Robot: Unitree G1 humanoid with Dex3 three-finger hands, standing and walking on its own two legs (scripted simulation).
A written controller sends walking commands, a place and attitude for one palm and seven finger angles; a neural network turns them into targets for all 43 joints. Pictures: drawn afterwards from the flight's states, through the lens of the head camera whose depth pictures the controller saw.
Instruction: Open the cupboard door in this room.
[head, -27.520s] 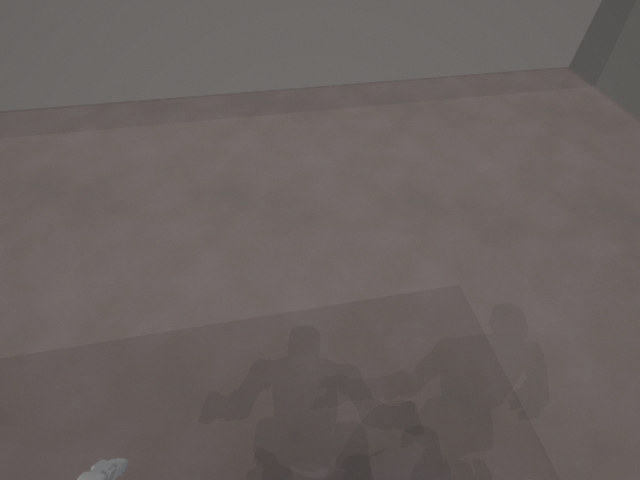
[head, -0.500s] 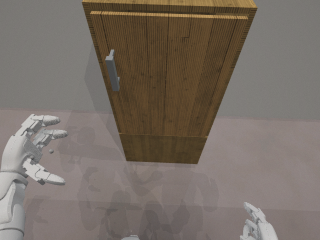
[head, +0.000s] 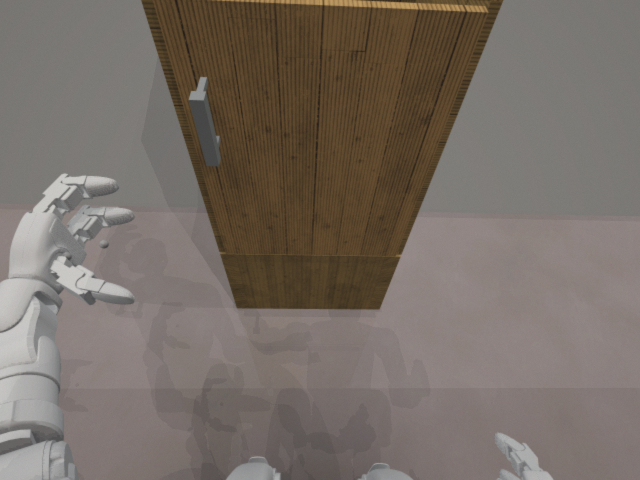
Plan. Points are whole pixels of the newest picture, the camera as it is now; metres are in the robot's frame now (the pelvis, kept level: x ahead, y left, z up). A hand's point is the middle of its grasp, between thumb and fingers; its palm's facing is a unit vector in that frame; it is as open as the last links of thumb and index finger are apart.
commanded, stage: move the hooked fingers beside the handle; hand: left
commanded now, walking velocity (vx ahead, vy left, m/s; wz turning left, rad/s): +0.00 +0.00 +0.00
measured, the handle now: (208, 123) +0.61 +0.20 +0.06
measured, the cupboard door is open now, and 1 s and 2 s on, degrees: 0 0 0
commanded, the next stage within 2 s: slide the fingers in behind the handle in 1.92 s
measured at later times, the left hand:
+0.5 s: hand (124, 194) +0.44 +0.27 +0.08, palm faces +0.02 -1.00 +0.01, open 14.0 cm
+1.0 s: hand (145, 149) +0.53 +0.26 +0.08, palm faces +0.01 -1.00 +0.00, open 14.0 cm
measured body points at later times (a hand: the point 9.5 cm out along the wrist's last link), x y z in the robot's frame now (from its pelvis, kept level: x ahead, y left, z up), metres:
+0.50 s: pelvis +0.00 +0.01 -0.01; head +0.09 +0.03 +0.43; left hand +0.44 +0.32 +0.08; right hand +0.05 -0.27 -0.11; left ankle +0.01 +0.11 -0.69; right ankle +0.01 -0.12 -0.69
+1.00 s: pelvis +0.00 +0.01 -0.02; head +0.15 +0.04 +0.41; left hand +0.52 +0.32 +0.08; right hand -0.02 -0.26 -0.11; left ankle +0.01 +0.11 -0.69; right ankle +0.01 -0.12 -0.69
